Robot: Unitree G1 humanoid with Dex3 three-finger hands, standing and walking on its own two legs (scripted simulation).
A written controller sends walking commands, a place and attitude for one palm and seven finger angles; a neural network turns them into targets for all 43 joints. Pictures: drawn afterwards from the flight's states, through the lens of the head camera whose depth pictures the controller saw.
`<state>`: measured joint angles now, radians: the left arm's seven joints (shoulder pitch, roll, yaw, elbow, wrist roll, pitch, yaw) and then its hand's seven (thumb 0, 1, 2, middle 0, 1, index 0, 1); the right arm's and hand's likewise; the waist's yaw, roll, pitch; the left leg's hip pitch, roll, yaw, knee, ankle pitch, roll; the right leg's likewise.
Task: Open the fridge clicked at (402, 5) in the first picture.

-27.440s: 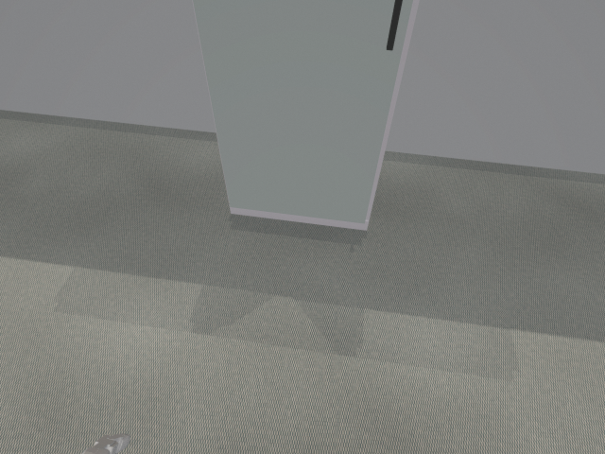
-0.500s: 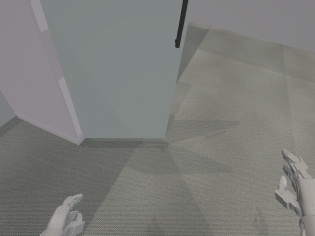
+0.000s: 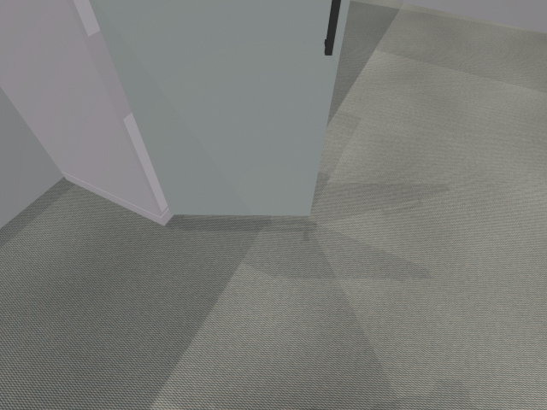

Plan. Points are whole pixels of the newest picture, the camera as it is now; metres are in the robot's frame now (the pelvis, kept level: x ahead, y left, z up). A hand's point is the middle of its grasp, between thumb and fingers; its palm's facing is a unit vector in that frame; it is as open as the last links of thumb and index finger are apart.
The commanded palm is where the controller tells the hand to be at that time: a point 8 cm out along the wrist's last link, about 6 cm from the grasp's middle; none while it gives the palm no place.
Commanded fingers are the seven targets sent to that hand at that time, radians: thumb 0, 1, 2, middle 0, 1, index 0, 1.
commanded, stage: let the arm hang, fingers relaxed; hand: right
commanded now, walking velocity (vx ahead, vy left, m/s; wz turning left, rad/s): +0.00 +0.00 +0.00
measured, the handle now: out of the picture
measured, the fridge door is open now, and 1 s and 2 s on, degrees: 63 63 63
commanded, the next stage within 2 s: look to check the result in 0.50 s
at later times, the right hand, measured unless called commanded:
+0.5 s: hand out of the picture +0.05 -0.19 -0.17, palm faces -0.04 +0.98 -0.21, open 7.3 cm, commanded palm none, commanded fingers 0.00 -0.90 -0.90 0.20 0.30 0.20 0.30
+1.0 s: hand out of the picture +0.04 -0.18 -0.17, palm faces -0.03 +0.98 -0.20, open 7.4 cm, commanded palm none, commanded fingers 0.00 -0.90 -0.90 0.20 0.30 0.20 0.30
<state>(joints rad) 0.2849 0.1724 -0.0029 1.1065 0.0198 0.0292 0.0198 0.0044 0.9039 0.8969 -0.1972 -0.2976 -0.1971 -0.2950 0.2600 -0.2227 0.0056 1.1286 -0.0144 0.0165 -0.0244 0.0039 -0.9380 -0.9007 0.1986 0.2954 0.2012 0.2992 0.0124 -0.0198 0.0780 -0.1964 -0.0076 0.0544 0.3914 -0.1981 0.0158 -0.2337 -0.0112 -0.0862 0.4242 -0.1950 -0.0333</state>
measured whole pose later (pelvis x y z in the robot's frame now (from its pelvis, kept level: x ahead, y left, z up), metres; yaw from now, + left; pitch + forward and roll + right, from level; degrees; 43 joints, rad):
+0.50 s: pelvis +0.01 -0.01 +0.00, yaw +1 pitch -1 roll +0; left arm 0.21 0.17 0.00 1.14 0.02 0.00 0.02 0.00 0.91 0.90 -0.20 -0.30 -0.20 -0.29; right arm 0.19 -0.17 0.01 1.13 -0.02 0.00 -0.03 0.01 -0.92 -0.90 0.20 0.30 0.20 0.30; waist 0.02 -0.01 0.04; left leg -0.16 0.01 0.03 0.39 -0.21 0.00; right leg -0.18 0.01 -0.11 0.38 -0.20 -0.05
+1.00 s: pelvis +0.02 +0.00 +0.00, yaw +1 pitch -1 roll +0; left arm 0.22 0.16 0.00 1.16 0.02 0.00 0.03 0.00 0.91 0.90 -0.20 -0.30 -0.20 -0.29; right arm 0.22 -0.16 0.01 1.15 -0.02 -0.01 -0.03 0.01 -0.91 -0.90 0.20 0.30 0.20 0.30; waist 0.01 -0.01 0.05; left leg -0.14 0.00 0.03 0.37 -0.22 0.01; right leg -0.15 0.00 -0.11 0.37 -0.21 -0.04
